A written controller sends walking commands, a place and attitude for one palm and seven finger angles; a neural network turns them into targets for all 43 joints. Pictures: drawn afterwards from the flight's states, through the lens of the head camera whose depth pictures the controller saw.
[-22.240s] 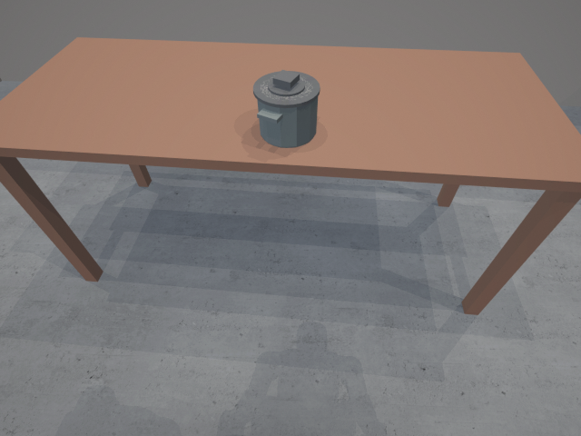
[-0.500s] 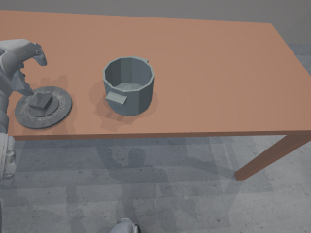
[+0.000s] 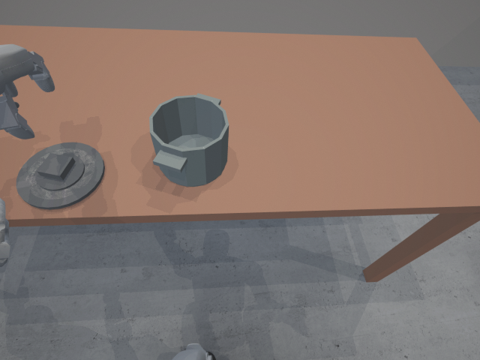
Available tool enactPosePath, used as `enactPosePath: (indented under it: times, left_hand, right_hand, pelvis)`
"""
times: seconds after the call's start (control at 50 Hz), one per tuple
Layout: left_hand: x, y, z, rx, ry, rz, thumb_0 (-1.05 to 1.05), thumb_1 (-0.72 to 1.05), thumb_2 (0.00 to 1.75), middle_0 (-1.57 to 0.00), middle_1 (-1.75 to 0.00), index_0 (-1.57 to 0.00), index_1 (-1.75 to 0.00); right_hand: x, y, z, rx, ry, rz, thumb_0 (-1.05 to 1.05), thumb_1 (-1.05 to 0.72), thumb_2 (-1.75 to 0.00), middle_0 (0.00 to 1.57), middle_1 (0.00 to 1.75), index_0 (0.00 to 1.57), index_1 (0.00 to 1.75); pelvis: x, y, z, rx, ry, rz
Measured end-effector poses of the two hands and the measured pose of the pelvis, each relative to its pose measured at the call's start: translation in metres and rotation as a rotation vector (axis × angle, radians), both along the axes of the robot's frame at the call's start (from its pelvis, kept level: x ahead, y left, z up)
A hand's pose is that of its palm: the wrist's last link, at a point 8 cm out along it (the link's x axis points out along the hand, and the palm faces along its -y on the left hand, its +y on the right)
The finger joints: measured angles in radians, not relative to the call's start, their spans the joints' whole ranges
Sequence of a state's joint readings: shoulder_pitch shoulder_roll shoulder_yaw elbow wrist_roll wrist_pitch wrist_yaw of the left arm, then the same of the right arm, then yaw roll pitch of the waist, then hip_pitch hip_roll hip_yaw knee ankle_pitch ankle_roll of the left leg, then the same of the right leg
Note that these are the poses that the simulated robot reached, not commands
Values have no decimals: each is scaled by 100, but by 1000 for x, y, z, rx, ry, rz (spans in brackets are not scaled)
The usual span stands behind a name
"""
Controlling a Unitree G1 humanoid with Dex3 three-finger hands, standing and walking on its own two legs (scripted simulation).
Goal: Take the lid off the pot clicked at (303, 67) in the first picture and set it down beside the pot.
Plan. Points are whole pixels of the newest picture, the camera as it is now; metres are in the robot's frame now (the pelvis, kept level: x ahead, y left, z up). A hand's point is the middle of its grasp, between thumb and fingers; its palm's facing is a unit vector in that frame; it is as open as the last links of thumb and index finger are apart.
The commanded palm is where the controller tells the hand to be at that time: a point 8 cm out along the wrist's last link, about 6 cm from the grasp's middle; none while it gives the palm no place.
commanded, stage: draw the hand back to the body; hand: left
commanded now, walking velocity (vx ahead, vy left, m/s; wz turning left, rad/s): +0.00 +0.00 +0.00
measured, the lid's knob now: (56, 166) +0.48 +0.33 +0.00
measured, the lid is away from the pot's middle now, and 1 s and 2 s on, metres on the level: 0.26 0.26 0.26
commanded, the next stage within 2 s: none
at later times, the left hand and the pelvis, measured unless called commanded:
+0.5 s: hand (13, 131) +0.42 +0.31 +0.15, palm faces -0.33 -0.08 -0.94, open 11.0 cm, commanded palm +0.40 +0.30 +0.21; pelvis +0.00 -0.01 +0.01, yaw +2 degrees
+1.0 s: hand (31, 117) +0.39 +0.25 +0.21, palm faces +0.46 -0.86 -0.24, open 10.1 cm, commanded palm +0.33 +0.28 +0.21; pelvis +0.02 -0.05 +0.03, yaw -1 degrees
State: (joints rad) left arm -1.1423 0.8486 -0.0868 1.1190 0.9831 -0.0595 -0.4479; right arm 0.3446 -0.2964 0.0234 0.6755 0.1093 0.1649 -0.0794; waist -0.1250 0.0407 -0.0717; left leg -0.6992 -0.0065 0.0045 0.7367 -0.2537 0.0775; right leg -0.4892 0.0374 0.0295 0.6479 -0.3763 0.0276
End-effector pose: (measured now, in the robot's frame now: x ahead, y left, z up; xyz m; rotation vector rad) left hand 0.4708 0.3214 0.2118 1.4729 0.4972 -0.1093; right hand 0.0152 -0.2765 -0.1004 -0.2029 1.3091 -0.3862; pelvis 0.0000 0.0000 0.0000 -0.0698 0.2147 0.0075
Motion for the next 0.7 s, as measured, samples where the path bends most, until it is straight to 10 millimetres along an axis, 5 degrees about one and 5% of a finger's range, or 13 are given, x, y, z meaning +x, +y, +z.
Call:
enactPosePath:
  times: [0.24,0.54,0.62,0.7]
  left_hand:
    - [-10,-4,-3,8,-20,-30,0,-6,77,-42,-76,-42,-76]
    - [-56,-13,-6,19,-53,-61,0,-6,77,-42,-76,-42,-76]
    - [-70,-22,1,-577,-435,-7,0,-6,76,-42,-76,-43,-76]
    - [-79,-30,0,-930,-707,115,0,-6,76,-42,-75,-42,-76]
  right_hand:
    - [19,-4,-2,38,-8,8,1,-90,-90,20,30,20,30]
    - [87,7,3,109,-161,120,1,-90,-90,20,30,20,30]
    - [104,17,14,95,-247,199,1,-90,-90,20,30,20,30]
    - [115,21,27,86,-322,241,1,-90,-90,20,30,20,30]
  pelvis:
    - [3,-7,2,6,-13,5]
    - [-3,-13,8,17,-74,31]
    - [-3,-15,15,27,-131,19]
    - [2,-22,21,35,-164,2]
